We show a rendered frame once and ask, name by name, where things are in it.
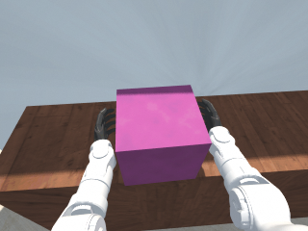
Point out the robot left forearm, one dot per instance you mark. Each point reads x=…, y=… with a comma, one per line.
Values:
x=92, y=194

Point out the left robot hand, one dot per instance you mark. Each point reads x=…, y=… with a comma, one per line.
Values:
x=100, y=128

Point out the robot left upper arm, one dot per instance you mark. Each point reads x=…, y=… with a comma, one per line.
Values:
x=84, y=222

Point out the robot right upper arm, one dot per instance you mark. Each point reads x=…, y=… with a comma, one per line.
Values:
x=260, y=207

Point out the carton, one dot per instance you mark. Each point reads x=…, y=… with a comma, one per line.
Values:
x=160, y=135

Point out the right robot hand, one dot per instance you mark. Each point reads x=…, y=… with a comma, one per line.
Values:
x=210, y=114

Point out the pedestal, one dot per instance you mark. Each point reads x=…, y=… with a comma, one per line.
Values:
x=44, y=160

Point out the robot right forearm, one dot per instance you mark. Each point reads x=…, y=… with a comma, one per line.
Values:
x=231, y=163

